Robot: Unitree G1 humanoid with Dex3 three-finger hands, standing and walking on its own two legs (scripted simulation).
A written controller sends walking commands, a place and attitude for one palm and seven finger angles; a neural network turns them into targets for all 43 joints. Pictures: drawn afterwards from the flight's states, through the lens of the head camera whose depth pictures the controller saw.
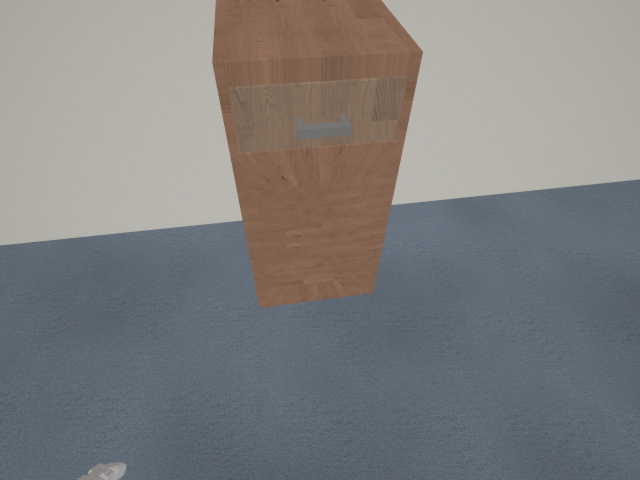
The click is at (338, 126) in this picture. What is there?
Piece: drawer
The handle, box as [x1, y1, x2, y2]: [296, 113, 351, 138]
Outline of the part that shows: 351,125 349,121 346,120 343,113 340,114 340,122 302,124 300,117 296,117 298,138 350,134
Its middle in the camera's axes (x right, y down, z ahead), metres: +0.00 -0.26 +0.87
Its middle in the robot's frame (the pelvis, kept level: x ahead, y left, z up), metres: +0.83 +0.04 +0.00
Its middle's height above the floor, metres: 0.77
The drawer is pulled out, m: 0.00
